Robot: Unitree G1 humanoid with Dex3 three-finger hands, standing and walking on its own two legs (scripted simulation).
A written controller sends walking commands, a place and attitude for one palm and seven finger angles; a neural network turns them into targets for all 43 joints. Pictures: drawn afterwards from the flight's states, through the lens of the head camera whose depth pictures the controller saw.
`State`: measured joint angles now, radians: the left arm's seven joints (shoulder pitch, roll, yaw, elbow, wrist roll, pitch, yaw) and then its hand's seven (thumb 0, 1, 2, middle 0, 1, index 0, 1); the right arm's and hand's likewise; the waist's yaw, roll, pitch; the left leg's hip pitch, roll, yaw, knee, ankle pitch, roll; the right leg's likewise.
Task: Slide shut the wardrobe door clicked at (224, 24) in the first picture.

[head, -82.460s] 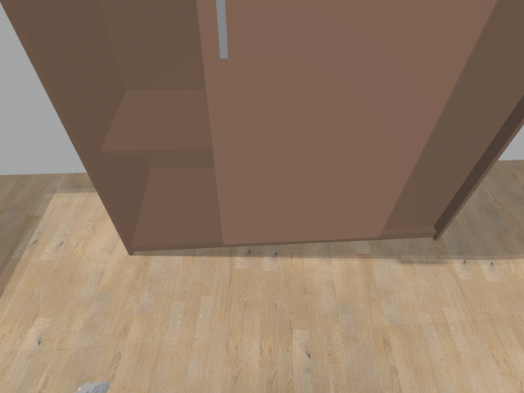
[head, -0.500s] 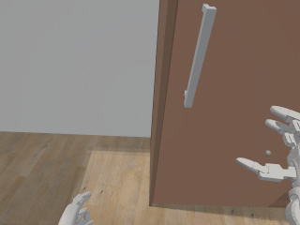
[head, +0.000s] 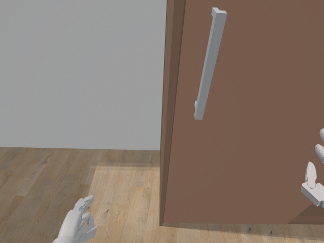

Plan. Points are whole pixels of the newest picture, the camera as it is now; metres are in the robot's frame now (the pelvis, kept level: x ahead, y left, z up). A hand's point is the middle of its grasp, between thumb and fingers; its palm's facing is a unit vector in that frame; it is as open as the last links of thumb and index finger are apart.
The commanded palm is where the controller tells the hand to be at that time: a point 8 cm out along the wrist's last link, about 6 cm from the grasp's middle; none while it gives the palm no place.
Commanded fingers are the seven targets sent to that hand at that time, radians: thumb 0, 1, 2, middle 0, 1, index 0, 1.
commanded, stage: draw the hand back to the body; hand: right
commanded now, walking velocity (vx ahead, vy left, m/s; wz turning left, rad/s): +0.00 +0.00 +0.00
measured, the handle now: (205, 70) +0.41 -0.10 +0.27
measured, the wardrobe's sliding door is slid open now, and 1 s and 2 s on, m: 0.00 0.00 0.00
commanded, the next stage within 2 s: step back with the hand held close in 0.24 s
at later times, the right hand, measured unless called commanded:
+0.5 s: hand (307, 177) +0.19 -0.26 +0.17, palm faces +0.43 +0.80 -0.41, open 7.4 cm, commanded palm +0.14 -0.29 +0.17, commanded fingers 0.00 -0.90 -0.90 0.20 0.30 0.20 0.30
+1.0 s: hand (318, 200) +0.16 -0.28 +0.15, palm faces +0.37 +0.79 -0.48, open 7.4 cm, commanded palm +0.10 -0.32 +0.17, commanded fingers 0.00 -0.90 -0.90 0.20 0.30 0.20 0.30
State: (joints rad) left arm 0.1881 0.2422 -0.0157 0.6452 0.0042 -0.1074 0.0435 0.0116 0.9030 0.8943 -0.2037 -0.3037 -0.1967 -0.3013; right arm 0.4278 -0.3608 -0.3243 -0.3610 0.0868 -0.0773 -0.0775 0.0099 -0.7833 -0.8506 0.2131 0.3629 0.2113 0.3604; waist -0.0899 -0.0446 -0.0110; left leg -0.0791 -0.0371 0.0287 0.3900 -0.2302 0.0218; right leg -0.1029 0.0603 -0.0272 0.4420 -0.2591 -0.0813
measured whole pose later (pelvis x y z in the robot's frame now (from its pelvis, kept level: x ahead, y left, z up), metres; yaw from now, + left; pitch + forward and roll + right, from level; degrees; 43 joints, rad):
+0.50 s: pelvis -0.01 +0.00 +0.00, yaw +1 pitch -2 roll +2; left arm 0.19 0.24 -0.03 0.63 0.01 -0.07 0.05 0.01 0.90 0.89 -0.21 -0.30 -0.20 -0.30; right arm 0.44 -0.38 -0.39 -0.39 0.07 -0.15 -0.09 0.01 -0.89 -0.90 0.21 0.30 0.21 0.30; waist -0.06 -0.05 -0.01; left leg -0.14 -0.05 0.02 0.36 -0.19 0.03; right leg -0.17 0.04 -0.04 0.44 -0.24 -0.08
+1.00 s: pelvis -0.05 -0.02 -0.01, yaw +2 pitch +1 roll +1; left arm 0.20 0.24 0.01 0.56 0.00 -0.05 0.07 0.01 0.90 0.89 -0.21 -0.30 -0.20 -0.30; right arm 0.50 -0.40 -0.41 -0.45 0.01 -0.21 -0.11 0.01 -0.88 -0.90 0.21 0.30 0.21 0.30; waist -0.03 -0.01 0.02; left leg -0.34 -0.02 -0.01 0.51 -0.19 -0.01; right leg -0.34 0.07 -0.08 0.53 -0.21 -0.12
